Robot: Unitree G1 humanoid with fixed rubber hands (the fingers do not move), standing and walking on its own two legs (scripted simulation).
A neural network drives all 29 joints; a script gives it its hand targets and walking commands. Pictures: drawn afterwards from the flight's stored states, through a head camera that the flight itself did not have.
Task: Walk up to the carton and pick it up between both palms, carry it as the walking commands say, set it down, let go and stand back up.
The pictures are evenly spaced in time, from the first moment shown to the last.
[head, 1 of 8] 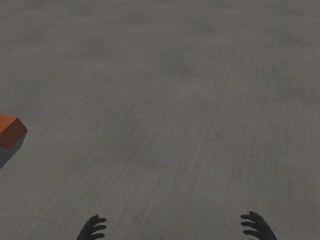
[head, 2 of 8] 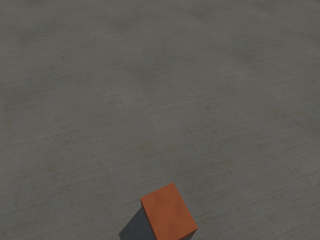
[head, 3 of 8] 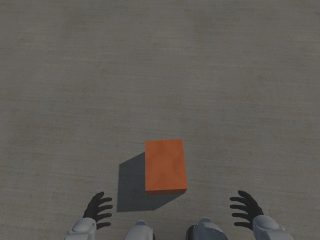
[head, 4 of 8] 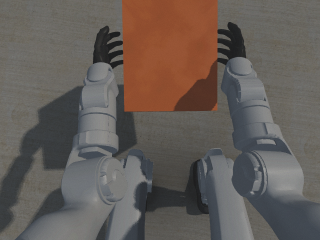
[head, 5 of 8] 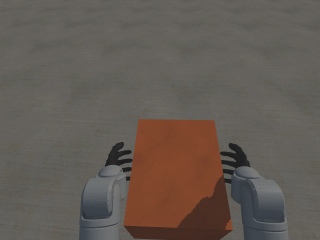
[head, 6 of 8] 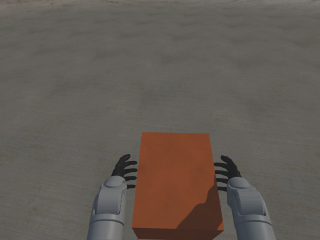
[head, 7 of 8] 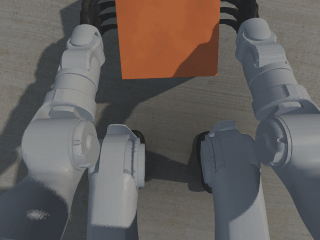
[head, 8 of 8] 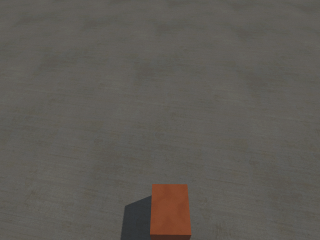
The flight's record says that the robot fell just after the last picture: no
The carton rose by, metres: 0.72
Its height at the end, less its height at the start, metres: +0.00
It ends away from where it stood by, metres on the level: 0.77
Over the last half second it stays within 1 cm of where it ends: yes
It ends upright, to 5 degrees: yes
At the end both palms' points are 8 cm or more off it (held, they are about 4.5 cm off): yes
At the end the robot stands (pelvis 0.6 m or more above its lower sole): yes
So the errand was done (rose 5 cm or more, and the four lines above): yes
